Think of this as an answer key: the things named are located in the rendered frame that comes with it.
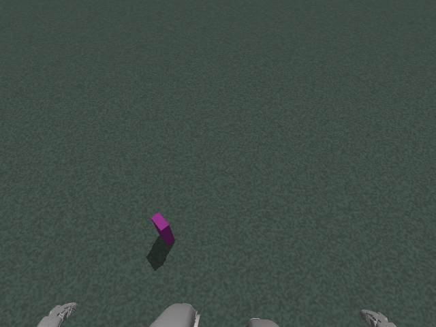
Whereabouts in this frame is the right robot hand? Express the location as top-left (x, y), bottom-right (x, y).
top-left (360, 309), bottom-right (396, 327)

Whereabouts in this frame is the left robot hand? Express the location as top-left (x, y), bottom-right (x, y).
top-left (37, 302), bottom-right (77, 327)

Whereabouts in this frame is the carton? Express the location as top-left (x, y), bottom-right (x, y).
top-left (151, 213), bottom-right (175, 246)

